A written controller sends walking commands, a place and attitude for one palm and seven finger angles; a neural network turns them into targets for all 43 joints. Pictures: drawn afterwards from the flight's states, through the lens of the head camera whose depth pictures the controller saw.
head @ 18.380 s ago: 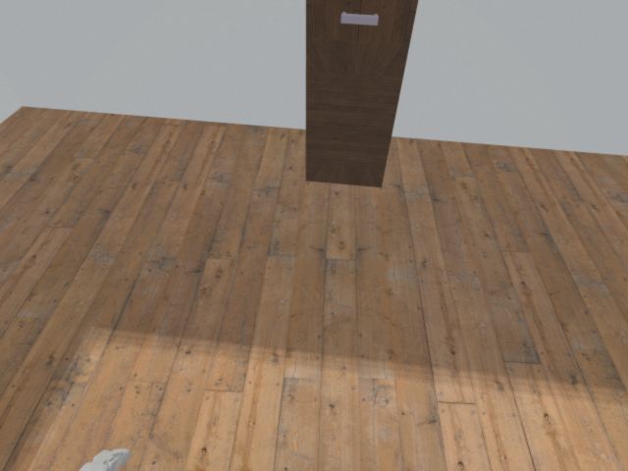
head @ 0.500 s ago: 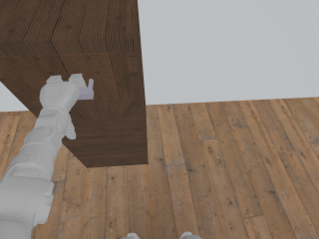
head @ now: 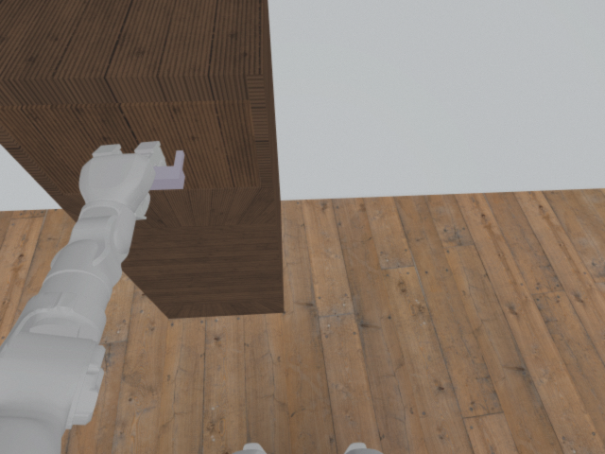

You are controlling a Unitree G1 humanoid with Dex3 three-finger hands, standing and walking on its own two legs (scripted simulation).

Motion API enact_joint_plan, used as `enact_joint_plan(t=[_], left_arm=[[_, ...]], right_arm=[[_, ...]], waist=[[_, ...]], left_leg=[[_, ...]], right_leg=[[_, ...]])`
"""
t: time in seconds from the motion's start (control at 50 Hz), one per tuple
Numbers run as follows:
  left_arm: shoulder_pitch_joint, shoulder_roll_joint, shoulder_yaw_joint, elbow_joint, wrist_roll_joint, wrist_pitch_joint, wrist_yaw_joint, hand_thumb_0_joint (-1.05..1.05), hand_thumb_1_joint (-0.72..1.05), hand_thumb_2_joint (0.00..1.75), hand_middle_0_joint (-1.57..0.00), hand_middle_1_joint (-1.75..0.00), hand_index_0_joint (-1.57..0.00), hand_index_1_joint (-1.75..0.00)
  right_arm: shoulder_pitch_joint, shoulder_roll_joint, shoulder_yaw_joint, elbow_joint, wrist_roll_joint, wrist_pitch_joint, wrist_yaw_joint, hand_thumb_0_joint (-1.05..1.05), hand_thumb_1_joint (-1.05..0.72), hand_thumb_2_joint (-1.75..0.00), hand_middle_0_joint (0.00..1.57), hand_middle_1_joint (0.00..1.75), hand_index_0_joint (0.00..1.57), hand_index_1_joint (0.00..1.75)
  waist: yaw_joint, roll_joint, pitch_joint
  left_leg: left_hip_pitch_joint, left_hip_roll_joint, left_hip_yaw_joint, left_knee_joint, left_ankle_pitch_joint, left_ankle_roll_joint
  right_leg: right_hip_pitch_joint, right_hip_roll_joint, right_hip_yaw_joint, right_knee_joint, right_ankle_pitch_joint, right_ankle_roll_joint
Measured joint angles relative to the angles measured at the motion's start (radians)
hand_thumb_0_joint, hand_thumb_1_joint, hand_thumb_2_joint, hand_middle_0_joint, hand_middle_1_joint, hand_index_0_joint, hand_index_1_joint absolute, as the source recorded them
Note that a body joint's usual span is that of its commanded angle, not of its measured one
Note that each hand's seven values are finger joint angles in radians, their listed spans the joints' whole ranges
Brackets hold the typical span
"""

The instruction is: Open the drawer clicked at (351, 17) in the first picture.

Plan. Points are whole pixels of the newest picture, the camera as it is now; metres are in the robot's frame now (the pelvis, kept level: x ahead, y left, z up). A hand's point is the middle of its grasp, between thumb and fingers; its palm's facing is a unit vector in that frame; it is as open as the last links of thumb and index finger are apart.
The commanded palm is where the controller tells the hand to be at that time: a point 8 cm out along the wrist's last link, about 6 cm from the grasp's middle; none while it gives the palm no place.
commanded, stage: close the thumb around the handle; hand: left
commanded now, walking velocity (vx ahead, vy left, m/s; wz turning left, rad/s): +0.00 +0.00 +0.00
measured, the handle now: (140, 168) +0.51 +0.23 +0.04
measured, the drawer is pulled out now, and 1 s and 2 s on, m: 0.00 0.08 0.19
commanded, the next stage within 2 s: pull the drawer open in 0.16 s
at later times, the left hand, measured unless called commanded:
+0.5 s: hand (134, 212) +0.44 +0.24 +0.02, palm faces -0.06 -0.06 -1.00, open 5.7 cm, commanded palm +0.41 +0.23 +0.07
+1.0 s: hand (125, 256) +0.37 +0.23 +0.02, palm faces -0.02 -0.06 -1.00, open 5.7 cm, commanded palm +0.35 +0.24 +0.07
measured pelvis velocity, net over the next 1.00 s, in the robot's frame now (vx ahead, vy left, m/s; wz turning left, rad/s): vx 0.01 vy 0.00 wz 0.00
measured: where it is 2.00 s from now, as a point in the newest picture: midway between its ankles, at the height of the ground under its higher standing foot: outside the picture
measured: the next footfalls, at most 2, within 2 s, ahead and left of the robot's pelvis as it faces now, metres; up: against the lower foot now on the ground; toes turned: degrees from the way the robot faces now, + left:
none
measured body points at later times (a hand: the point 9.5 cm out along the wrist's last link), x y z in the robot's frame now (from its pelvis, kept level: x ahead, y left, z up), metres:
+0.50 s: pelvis +0.01 +0.00 +0.00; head +0.09 -0.01 +0.45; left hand +0.44 +0.24 +0.07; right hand +0.03 -0.28 -0.13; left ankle -0.01 +0.08 -0.70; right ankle -0.01 -0.11 -0.70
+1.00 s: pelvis +0.01 +0.00 +0.01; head +0.06 -0.02 +0.46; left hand +0.37 +0.24 +0.07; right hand +0.13 -0.26 -0.12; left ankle -0.01 +0.08 -0.70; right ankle -0.01 -0.11 -0.70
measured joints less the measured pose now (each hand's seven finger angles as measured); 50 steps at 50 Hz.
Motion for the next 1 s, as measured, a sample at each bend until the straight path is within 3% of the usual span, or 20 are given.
enact_joint_plan(t=[0.08, 0.22, 0.4, 0.52, 0.7, 1.0], left_arm=[[0.004, 0.003, -0.001, 0.002, 0.005, -0.002, -0.004, 0.00, 0.67, 0.80, -0.38, -1.33, -0.40, -1.33], [0.003, 0.005, -0.009, 0.000, 0.007, -0.002, 0.002, -0.01, 0.68, 0.80, -0.35, -1.34, -0.41, -1.35], [0.069, 0.014, 0.029, -0.054, -0.007, -0.017, -0.014, 0.01, 0.69, 0.77, -0.33, -1.35, -0.41, -1.35], [0.175, -0.008, 0.044, -0.150, -0.018, -0.027, 0.000, 0.01, 0.70, 0.77, -0.31, -1.35, -0.41, -1.35], [0.282, -0.051, 0.010, -0.264, -0.013, -0.002, 0.033, 0.01, 0.70, 0.81, -0.30, -1.35, -0.40, -1.35], [0.425, -0.083, -0.027, -0.408, -0.025, 0.034, 0.021, 0.01, 0.69, 0.82, -0.30, -1.35, -0.41, -1.35]], right_arm=[[0.007, 0.001, 0.002, -0.001, 0.000, 0.002, -0.001, 0.00, -0.91, -0.90, 0.21, 0.30, 0.20, 0.30], [0.015, 0.002, 0.001, 0.003, 0.001, 0.001, -0.001, 0.00, -0.91, -0.90, 0.21, 0.30, 0.20, 0.30], [0.015, 0.001, -0.005, -0.003, -0.001, 0.010, 0.002, 0.00, -0.91, -0.90, 0.21, 0.30, 0.20, 0.30], [0.010, -0.002, -0.011, -0.013, 0.005, 0.021, 0.008, 0.00, -0.91, -0.90, 0.21, 0.30, 0.20, 0.30], [-0.042, 0.001, -0.014, -0.025, 0.011, 0.024, 0.013, 0.00, -0.91, -0.90, 0.20, 0.30, 0.20, 0.30], [-0.114, 0.009, 0.002, -0.063, 0.019, 0.014, -0.003, 0.01, -0.91, -0.90, 0.20, 0.30, 0.20, 0.30]], waist=[[-0.002, 0.001, -0.005], [0.001, 0.002, 0.000], [0.000, 0.002, -0.006], [0.017, 0.006, -0.008], [0.045, 0.006, -0.004], [0.075, 0.005, 0.013]], left_leg=[[0.000, 0.001, 0.001, 0.001, -0.002, 0.000], [-0.003, 0.001, -0.003, 0.005, -0.004, -0.001], [0.018, 0.009, 0.013, -0.011, -0.003, -0.003], [0.058, 0.010, 0.024, -0.035, -0.004, 0.000], [0.100, 0.001, 0.017, -0.053, -0.001, 0.000], [0.173, -0.007, 0.008, -0.082, 0.010, -0.003]], right_leg=[[0.000, 0.001, 0.001, 0.001, -0.002, -0.001], [-0.002, 0.001, -0.002, 0.005, -0.005, -0.002], [0.011, 0.009, 0.014, -0.010, 0.002, -0.002], [0.046, 0.012, 0.027, -0.031, 0.005, 0.000], [0.091, 0.003, 0.021, -0.045, 0.002, 0.002], [0.162, -0.004, 0.013, -0.062, 0.003, -0.002]])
